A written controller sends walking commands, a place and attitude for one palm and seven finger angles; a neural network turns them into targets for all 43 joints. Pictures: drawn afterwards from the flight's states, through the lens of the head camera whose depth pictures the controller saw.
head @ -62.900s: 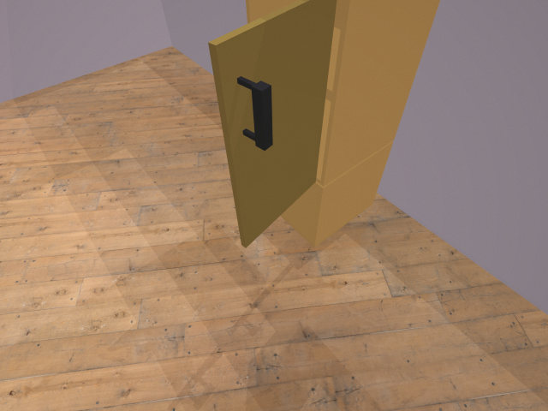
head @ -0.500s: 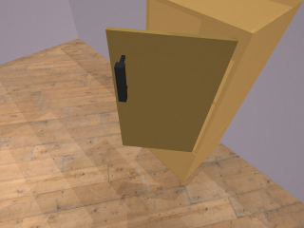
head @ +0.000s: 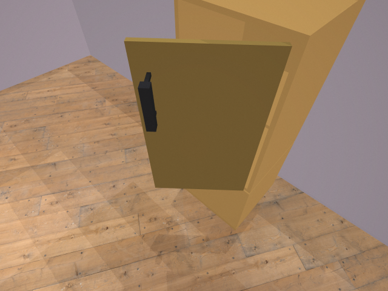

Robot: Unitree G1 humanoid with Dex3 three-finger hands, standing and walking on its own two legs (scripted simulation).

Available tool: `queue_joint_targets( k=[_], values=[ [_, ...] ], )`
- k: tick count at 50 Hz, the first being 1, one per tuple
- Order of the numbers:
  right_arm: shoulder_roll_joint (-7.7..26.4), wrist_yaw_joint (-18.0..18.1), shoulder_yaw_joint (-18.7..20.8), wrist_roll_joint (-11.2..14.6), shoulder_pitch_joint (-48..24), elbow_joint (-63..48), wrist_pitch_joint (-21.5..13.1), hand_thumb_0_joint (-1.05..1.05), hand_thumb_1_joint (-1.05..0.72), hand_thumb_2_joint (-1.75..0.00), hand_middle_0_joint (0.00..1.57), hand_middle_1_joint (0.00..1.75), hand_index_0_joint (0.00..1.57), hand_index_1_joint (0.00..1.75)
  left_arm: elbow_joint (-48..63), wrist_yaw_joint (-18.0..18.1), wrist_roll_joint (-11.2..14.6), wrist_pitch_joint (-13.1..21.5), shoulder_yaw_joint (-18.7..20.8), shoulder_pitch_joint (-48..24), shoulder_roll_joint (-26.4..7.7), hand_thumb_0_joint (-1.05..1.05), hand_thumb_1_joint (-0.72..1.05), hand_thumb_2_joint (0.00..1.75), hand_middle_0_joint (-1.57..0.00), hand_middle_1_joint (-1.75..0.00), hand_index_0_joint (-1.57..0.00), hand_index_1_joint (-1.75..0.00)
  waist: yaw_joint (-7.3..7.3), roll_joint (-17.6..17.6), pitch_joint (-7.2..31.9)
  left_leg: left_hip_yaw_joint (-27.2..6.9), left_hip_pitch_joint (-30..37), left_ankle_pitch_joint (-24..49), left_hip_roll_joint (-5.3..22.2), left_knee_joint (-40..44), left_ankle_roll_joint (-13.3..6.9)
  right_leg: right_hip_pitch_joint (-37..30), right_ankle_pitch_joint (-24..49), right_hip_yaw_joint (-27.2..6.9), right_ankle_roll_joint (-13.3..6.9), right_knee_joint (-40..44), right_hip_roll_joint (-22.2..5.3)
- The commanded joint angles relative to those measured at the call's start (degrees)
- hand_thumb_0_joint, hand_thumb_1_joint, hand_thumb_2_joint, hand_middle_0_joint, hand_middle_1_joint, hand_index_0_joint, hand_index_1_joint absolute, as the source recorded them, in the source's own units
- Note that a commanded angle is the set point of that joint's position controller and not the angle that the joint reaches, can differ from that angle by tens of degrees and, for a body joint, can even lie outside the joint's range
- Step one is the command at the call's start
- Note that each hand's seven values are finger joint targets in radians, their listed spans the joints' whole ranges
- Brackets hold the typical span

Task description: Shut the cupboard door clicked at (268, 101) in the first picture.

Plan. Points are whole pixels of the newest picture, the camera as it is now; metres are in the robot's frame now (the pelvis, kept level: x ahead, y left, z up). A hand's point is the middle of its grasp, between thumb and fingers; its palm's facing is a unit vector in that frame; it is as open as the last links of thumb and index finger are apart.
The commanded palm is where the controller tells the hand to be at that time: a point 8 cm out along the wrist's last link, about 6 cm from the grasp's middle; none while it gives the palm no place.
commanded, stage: look again from close up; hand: left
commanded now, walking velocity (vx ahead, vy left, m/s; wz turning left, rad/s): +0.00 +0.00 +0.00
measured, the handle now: (150, 102) +0.51 +0.14 +0.11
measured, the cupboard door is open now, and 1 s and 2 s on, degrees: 41 41 41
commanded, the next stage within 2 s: shuffle to correct the standing spot in 0.44 s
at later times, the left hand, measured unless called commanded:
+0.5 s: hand out of the picture +0.05 +0.16 -0.16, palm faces +0.00 -0.97 -0.25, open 7.3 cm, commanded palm none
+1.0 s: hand out of the picture +0.05 +0.13 -0.18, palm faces +0.04 -0.98 -0.19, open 7.3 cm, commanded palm none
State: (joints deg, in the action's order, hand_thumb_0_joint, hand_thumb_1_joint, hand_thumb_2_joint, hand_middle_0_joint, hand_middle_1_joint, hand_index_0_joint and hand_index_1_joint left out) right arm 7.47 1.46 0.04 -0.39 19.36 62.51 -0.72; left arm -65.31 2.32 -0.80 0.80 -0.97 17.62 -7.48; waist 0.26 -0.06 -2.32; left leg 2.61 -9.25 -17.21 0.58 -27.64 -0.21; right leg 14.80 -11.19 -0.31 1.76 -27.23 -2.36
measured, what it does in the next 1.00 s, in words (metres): shifts its weight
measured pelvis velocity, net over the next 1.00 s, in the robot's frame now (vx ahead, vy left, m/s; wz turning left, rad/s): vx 0.06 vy -0.04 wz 0.00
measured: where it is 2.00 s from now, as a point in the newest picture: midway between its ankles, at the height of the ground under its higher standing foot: outside the picture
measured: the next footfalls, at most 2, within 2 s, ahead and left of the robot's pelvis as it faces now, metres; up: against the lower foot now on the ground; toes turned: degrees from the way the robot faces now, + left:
none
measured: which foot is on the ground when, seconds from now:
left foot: down 0.00-1.00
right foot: down 0.00-1.00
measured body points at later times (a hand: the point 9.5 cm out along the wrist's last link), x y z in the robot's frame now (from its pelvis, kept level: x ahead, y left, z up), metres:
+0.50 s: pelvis +0.02 -0.03 +0.00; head +0.03 -0.06 +0.45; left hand +0.05 +0.21 -0.14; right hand +0.02 -0.26 -0.17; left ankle -0.03 +0.11 -0.74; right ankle +0.04 -0.14 -0.74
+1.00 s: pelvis +0.06 -0.04 -0.01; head +0.09 -0.04 +0.44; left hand +0.05 +0.18 -0.17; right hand +0.04 -0.25 -0.17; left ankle -0.03 +0.11 -0.74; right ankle +0.04 -0.14 -0.74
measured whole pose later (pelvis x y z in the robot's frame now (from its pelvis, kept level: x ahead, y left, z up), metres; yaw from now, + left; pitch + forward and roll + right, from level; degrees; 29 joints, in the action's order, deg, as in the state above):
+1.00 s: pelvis +0.06 -0.04 -0.01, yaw +0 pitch +0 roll +0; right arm 7.3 2.7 0.1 -0.4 17.2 64.0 -0.8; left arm -64.2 1.6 -0.4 1.5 0.9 16.2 -7.9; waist 0.6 -0.7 -3.7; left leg 1.4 -6.5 -23.0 3.7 -29.8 3.3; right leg 14.1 -19.9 1.3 -1.4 -34.2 0.4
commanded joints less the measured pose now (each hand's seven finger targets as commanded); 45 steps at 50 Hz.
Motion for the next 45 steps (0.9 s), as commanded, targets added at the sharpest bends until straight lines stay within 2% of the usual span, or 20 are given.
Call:
queue_joint_targets(
  k=[1, 2, 3, 5, 9, 11, 16, 18, 19, 27, 28, 32, 35, 36, 39, 40, 41, 42, 43, 45],
  values=[
    [5.82, 0.10, 0.65, -0.40, 2.36, -5.65, -1.89, 0.00, -0.90, -0.90, 0.20, 0.30, 0.20, 0.30, 2.88, 0.00, -0.36, 0.70, 1.22, 2.56, -6.37, 0.00, 0.90, 0.90, -0.20, -0.30, -0.20, -0.30, -0.43, -5.44, -0.11, -6.42, -7.12, 5.08, 5.74, 6.80, -1.59, -2.05, -1.75, -1.71, -3.80, -0.39, -1.90],
    [6.10, 0.18, 0.73, -0.27, 2.39, -5.80, -1.76, 0.00, -0.90, -0.90, 0.20, 0.30, 0.20, 0.30, 2.71, -0.09, -0.27, 0.73, 1.08, 2.36, -6.00, 0.00, 0.90, 0.90, -0.20, -0.30, -0.20, -0.30, -0.21, -1.68, -1.43, -6.24, -6.89, 4.86, 5.56, 6.74, -1.75, -1.12, -1.21, -2.17, -3.75, 0.28, -1.94],
    [6.31, 0.20, 0.70, -0.20, 2.55, -5.74, -1.71, 0.00, -0.90, -0.90, 0.20, 0.30, 0.20, 0.30, 2.75, -0.15, -0.16, 0.81, 0.98, 2.19, -5.86, 0.00, 0.90, 0.90, -0.20, -0.30, -0.20, -0.30, -0.06, -0.15, -2.25, -6.00, -6.27, 4.92, 5.11, 6.70, -1.76, -0.44, -0.82, -2.71, -3.73, 1.05, -2.34],
    [6.11, 0.17, 0.59, -0.25, 2.84, -5.51, -1.67, 0.00, -0.90, -0.90, 0.20, 0.30, 0.20, 0.30, 2.91, -0.28, -0.14, 0.87, 1.16, 1.55, -6.28, 0.00, 0.90, 0.90, -0.20, -0.30, -0.20, -0.30, 0.12, 0.66, -3.84, -5.43, -5.85, 5.52, 4.80, 7.18, -1.75, 0.45, -0.16, -2.91, -3.78, 1.42, -2.44],
    [7.12, 0.11, 0.54, -0.33, 2.32, -4.55, -1.47, 0.00, -0.90, -0.90, 0.20, 0.30, 0.20, 0.30, 3.12, -0.25, 0.04, 0.91, 1.46, 1.25, -7.09, 0.00, 0.90, 0.90, -0.20, -0.30, -0.20, -0.30, 0.19, 2.65, -4.13, -4.70, -4.15, 5.34, 4.32, 7.38, -1.51, 0.92, 0.13, -4.01, -3.70, 2.32, -2.75],
    [7.04, 0.07, 0.47, -0.41, 1.81, -4.29, -1.49, 0.00, -0.90, -0.90, 0.20, 0.30, 0.20, 0.30, 3.45, -0.29, 0.00, 1.02, 1.71, 0.91, -7.83, 0.00, 0.90, 0.90, -0.20, -0.30, -0.20, -0.30, 0.00, 1.41, -4.10, -4.16, -4.01, 5.93, 3.96, 7.47, -1.42, 0.42, 1.18, -4.25, -3.89, 2.41, -3.00],
    [7.58, 0.10, 0.55, -0.51, 0.82, -3.64, -1.29, 0.00, -0.90, -0.90, 0.20, 0.30, 0.20, 0.30, 4.00, -0.38, 0.08, 1.12, 2.11, -0.24, -9.15, 0.00, 0.90, 0.90, -0.20, -0.30, -0.20, -0.30, 0.05, 3.00, -2.82, -3.17, -2.61, 5.93, 3.69, 6.99, -1.06, -0.21, 2.64, -5.22, -4.13, 3.36, -3.41],
    [7.88, 0.07, 0.63, -0.55, 0.63, -3.43, -1.32, 0.00, -0.90, -0.90, 0.20, 0.30, 0.20, 0.30, 4.36, -0.45, 0.11, 1.15, 2.33, -0.94, -9.86, 0.00, 0.90, 0.90, -0.20, -0.30, -0.20, -0.30, 0.01, 2.11, -1.69, -2.89, -2.07, 6.53, 3.80, 6.99, -0.90, -1.06, 3.51, -5.20, -4.24, 3.42, -3.69],
    [8.06, 0.06, 0.67, -0.54, 0.42, -3.35, -1.34, 0.00, -0.90, -0.90, 0.20, 0.30, 0.20, 0.30, 4.42, -0.46, 0.10, 1.22, 2.40, -1.14, -10.04, 0.00, 0.90, 0.90, -0.20, -0.30, -0.20, -0.30, -0.02, 3.12, -1.23, -2.93, -1.80, 7.15, 3.77, 6.79, -0.86, -1.48, 4.68, -5.29, -4.25, 3.37, -3.71],
    [8.74, 0.22, 0.97, -0.55, -0.53, -2.03, -1.36, 0.00, -0.90, -0.90, 0.20, 0.30, 0.20, 0.30, 4.79, -0.49, 0.17, 1.39, 2.89, -3.12, -11.47, 0.00, 0.90, 0.90, -0.20, -0.30, -0.20, -0.30, -0.11, 1.77, 0.59, -2.25, -0.67, 9.40, 4.28, 6.58, -0.28, -4.13, 10.53, -4.84, -4.61, 3.18, -4.20],
    [7.09, 0.18, 0.49, -0.71, 0.17, -1.58, -1.12, 0.00, -0.90, -0.90, 0.20, 0.30, 0.20, 0.30, 4.16, -0.48, 0.24, 1.12, 2.58, -2.12, -9.66, 0.00, 0.90, 0.90, -0.20, -0.30, -0.20, -0.30, -0.08, 2.03, 1.54, -1.83, -0.27, 7.31, 4.28, 6.40, -0.04, -4.34, 7.04, -4.67, -4.44, 3.33, -4.03],
    [6.52, -0.11, 0.62, -1.25, 0.47, -1.53, -0.33, 0.00, -0.90, -0.90, 0.20, 0.30, 0.20, 0.30, 4.26, -0.94, -0.17, 0.07, 3.04, -1.39, -9.71, 0.00, 0.90, 0.90, -0.20, -0.30, -0.20, -0.30, -0.43, 1.90, -3.51, -1.28, -3.91, -4.27, 3.28, 4.73, -0.50, 0.02, -13.92, -6.29, -5.36, 5.32, -3.18],
    [6.04, -0.13, 0.72, -1.42, 1.30, -1.75, -0.29, 0.00, -0.90, -0.90, 0.20, 0.30, 0.20, 0.30, 4.80, -1.29, -0.29, -0.15, 3.47, -1.05, -9.60, 0.00, 0.90, 0.90, -0.20, -0.30, -0.20, -0.30, -0.08, 1.94, -5.92, -1.80, -4.60, -6.85, 3.55, 4.48, -1.09, 3.26, -19.49, -6.49, -6.01, 5.44, -2.45],
    [6.55, -0.16, 0.80, -1.47, 1.65, -1.79, -0.42, 0.00, -0.90, -0.90, 0.20, 0.30, 0.20, 0.30, 5.00, -1.41, -0.27, -0.10, 3.55, -0.96, -9.48, 0.00, 0.90, 0.90, -0.20, -0.30, -0.20, -0.30, 0.05, 0.28, -5.83, -2.22, -4.48, -6.55, 4.00, 4.45, -1.25, 3.84, -18.94, -6.10, -5.99, 4.27, -2.12],
    [7.33, 0.06, 1.20, -1.39, 2.53, -1.86, -1.17, 0.00, -0.90, -0.90, 0.20, 0.30, 0.20, 0.30, 5.23, -1.72, -0.33, 0.32, 3.67, -0.36, -8.41, 0.00, 0.90, 0.90, -0.20, -0.30, -0.20, -0.30, 0.18, -3.28, -4.49, -4.59, -3.17, -2.24, 6.90, 5.73, -2.44, 3.50, -11.33, -2.87, -5.82, -1.52, -0.49],
    [7.17, 0.26, 1.30, -1.26, 2.44, -1.85, -1.27, 0.00, -0.90, -0.90, 0.20, 0.30, 0.20, 0.30, 5.34, -1.68, -0.44, 0.50, 3.68, -0.05, -7.58, 0.00, 0.90, 0.90, -0.20, -0.30, -0.20, -0.30, -0.06, -3.48, -4.83, -5.21, -3.43, 0.57, 7.55, 5.82, -2.78, 2.73, -7.42, -1.84, -5.63, -2.87, 0.10],
    [7.49, 0.43, 1.31, -1.15, 1.88, -1.88, -1.38, 0.00, -0.90, -0.90, 0.20, 0.30, 0.20, 0.30, 5.10, -1.54, -0.41, 0.69, 3.66, 0.59, -7.32, 0.00, 0.90, 0.90, -0.20, -0.30, -0.20, -0.30, -0.54, -3.37, -4.54, -4.28, -3.77, 5.36, 7.34, 4.12, -2.50, 1.44, -1.37, -2.00, -5.59, -3.66, -0.46],
    [6.84, 0.65, 1.15, -1.02, 1.86, -1.96, -1.52, 0.00, -0.90, -0.90, 0.20, 0.30, 0.20, 0.30, 4.54, -1.33, -0.33, 0.94, 3.74, 1.66, -7.67, 0.00, 0.90, 0.90, -0.20, -0.30, -0.20, -0.30, -0.77, -1.57, -2.82, -2.38, -3.31, 11.17, 6.17, 1.09, -1.79, -1.11, 6.62, -2.78, -5.71, -3.77, -1.66],
    [6.10, 0.87, 0.94, -0.89, 1.99, -1.81, -1.56, 0.00, -0.90, -0.90, 0.20, 0.30, 0.20, 0.30, 3.87, -1.05, -0.17, 1.17, 3.82, 3.17, -8.21, 0.00, 0.90, 0.90, -0.20, -0.30, -0.20, -0.30, -0.95, 1.04, -0.93, -0.45, -3.16, 13.47, 4.79, -1.78, -0.85, -3.74, 15.53, -4.42, -5.98, -3.35, -3.03],
    [4.13, 1.22, 0.68, -0.29, 2.10, -1.32, -1.22, 0.00, -0.90, -0.90, 0.20, 0.30, 0.20, 0.30, 2.46, -0.51, 0.12, 1.44, 3.72, 4.68, -8.73, 0.00, 0.90, 0.90, -0.20, -0.30, -0.20, -0.30, -0.48, 5.18, 0.75, 0.42, -3.14, 11.28, 3.35, -2.85, 0.48, -6.97, 31.61, -6.21, -6.43, -1.85, -5.73]
  ],
)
